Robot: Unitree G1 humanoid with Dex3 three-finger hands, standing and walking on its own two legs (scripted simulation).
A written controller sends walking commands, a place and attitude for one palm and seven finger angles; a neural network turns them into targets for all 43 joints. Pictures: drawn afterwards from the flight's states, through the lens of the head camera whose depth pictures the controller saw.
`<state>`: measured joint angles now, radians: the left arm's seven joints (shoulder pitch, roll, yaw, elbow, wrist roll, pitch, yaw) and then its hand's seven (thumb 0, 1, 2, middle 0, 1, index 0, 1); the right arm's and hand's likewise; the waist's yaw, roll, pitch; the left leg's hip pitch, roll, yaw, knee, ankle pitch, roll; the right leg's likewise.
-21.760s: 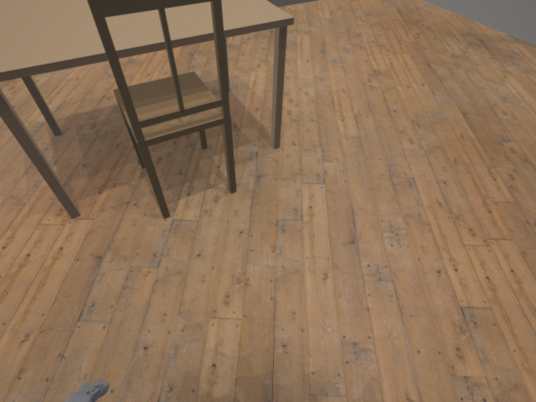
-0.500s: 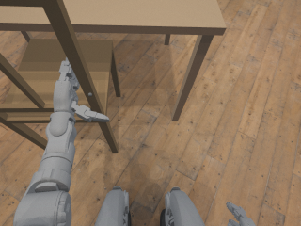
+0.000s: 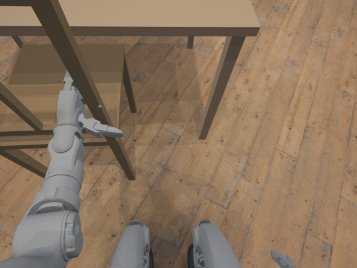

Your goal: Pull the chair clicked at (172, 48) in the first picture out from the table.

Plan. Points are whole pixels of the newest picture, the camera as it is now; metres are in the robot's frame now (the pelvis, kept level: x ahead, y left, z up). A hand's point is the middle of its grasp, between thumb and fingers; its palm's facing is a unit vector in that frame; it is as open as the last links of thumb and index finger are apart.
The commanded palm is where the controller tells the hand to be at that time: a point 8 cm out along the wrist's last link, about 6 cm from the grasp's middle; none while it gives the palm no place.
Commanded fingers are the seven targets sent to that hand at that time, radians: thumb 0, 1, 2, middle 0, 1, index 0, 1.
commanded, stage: push the fingers through the gap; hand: left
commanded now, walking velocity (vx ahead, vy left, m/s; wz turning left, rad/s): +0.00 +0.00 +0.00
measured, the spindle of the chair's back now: out of the picture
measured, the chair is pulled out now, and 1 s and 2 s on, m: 0.00 0.00 0.03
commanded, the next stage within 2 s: hook a spindle and tug to test in 0.16 s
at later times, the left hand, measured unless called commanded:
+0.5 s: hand (101, 105) +0.46 +0.16 +0.04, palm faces +0.03 -1.00 -0.02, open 16.3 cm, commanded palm +0.43 +0.21 +0.04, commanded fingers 0.00 -0.50 0.30 -0.29 -0.79 -0.29 -0.79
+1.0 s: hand (100, 105) +0.46 +0.16 +0.03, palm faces +0.04 -1.00 -0.02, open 8.1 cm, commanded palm +0.43 +0.20 +0.04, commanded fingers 0.00 0.79 0.85 -0.50 -1.45 -0.50 -1.45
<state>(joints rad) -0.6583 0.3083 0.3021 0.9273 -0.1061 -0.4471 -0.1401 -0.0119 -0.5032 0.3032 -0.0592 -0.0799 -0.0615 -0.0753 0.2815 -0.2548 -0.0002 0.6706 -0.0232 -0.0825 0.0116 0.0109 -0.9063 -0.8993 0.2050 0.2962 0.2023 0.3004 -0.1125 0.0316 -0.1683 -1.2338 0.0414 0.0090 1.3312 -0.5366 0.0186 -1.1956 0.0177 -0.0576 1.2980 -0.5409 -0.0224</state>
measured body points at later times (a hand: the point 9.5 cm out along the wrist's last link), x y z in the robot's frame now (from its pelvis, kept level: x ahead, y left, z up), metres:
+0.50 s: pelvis +0.00 +0.00 +0.00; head +0.13 +0.01 +0.43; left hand +0.45 +0.22 +0.04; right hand +0.08 -0.27 -0.12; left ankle +0.04 +0.11 -0.61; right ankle +0.04 -0.11 -0.61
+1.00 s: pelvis +0.00 +0.00 +0.00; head +0.14 +0.02 +0.43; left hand +0.46 +0.22 +0.04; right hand +0.08 -0.26 -0.12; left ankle +0.04 +0.11 -0.61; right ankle +0.04 -0.11 -0.61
